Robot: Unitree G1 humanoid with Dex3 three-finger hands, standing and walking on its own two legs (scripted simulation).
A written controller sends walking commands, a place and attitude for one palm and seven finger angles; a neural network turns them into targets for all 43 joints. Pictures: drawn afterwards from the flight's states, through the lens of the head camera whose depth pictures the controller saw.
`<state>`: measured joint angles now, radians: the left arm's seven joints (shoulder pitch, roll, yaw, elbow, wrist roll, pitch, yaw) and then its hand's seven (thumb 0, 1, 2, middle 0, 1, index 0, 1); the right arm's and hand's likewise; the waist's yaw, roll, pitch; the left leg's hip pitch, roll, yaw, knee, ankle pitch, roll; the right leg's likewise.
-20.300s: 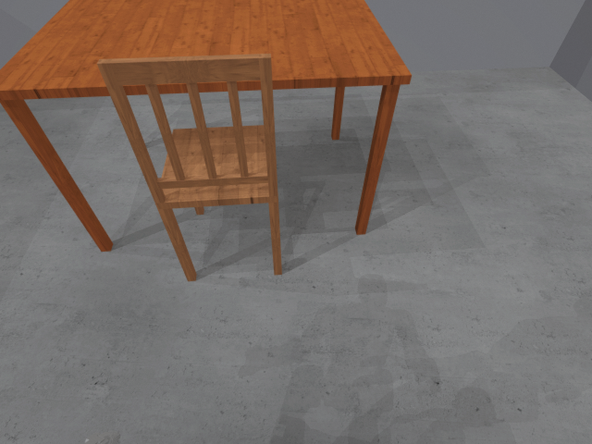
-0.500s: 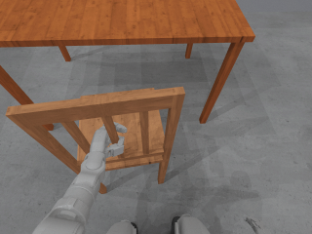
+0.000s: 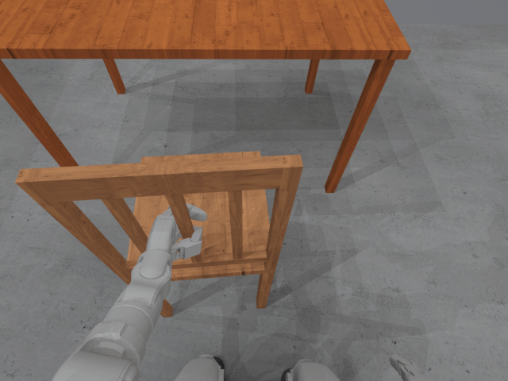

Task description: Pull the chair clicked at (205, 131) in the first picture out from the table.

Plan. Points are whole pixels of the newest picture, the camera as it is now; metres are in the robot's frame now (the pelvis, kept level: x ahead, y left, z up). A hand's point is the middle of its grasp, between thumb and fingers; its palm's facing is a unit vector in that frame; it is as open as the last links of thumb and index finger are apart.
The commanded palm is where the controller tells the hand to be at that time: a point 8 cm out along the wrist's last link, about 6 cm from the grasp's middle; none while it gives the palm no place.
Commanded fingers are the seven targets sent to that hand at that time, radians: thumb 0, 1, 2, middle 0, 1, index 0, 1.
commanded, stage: step backward, pulling the chair out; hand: left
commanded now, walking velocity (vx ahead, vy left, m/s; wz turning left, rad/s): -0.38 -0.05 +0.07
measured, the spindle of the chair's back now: (187, 231) +0.37 +0.14 -0.08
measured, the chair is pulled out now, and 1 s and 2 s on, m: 0.34 0.56 0.59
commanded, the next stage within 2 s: stop walking, hand still on the chair in 0.68 s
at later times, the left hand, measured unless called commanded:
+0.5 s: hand (191, 300) +0.24 +0.11 -0.06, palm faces -0.01 -0.99 -0.16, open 5.3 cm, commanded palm +0.23 +0.16 -0.06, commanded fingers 0.00 0.90 0.90 -0.50 -1.45 -0.50 -1.45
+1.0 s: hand out of the picture +0.13 +0.10 -0.06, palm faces +0.01 -0.99 -0.15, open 5.3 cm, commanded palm +0.11 +0.15 -0.04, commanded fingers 0.00 0.90 0.90 -0.50 -1.45 -0.50 -1.45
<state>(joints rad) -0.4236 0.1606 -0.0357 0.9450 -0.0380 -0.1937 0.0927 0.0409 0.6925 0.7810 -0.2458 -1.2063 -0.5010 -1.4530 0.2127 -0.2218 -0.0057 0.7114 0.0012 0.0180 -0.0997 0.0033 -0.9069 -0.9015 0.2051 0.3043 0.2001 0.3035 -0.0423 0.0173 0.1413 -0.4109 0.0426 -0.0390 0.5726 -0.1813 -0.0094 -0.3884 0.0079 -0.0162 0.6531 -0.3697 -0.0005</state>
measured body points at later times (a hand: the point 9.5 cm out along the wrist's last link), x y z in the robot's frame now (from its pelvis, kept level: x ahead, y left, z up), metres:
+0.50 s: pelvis -0.10 -0.02 +0.00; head -0.03 -0.01 +0.44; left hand +0.24 +0.16 -0.05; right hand +0.01 -0.27 -0.13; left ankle -0.04 +0.12 -0.73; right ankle -0.08 -0.15 -0.73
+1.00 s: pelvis -0.18 -0.03 +0.00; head -0.13 -0.03 +0.45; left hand +0.12 +0.16 -0.05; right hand -0.08 -0.27 -0.13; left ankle -0.15 +0.12 -0.73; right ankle -0.11 -0.15 -0.73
